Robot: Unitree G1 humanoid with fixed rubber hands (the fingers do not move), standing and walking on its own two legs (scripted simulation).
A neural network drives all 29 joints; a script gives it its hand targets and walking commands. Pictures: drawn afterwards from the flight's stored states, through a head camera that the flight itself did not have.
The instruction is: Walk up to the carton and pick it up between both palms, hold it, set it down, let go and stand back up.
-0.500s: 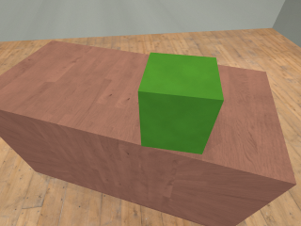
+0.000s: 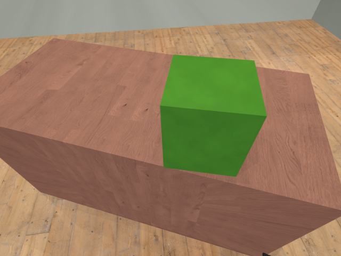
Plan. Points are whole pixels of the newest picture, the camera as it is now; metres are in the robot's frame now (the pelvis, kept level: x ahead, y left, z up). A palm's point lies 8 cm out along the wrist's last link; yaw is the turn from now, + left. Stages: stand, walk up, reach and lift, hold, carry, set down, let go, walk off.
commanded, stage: walk up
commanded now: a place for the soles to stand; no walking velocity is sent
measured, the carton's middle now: (205, 117) +0.45 -0.06 +0.06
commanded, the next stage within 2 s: reach and lift in 0.56 s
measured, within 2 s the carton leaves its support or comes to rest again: neither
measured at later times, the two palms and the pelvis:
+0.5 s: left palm out of the picture +0.05 +0.22 -0.12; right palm out of the picture +0.05 -0.22 -0.11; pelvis -0.01 +0.00 +0.00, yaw +1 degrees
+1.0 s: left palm out of the picture +0.11 +0.18 -0.08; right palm out of the picture +0.08 -0.24 -0.07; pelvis -0.07 -0.04 +0.01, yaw -5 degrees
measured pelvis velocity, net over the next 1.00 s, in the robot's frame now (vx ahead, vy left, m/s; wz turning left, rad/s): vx -0.07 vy -0.04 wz -0.09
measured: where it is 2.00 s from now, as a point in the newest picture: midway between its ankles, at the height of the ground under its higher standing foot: outside the picture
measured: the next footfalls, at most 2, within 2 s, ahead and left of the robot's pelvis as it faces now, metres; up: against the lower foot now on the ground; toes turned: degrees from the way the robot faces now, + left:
none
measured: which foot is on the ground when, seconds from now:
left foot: down 0.00-1.00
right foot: down 0.00-1.00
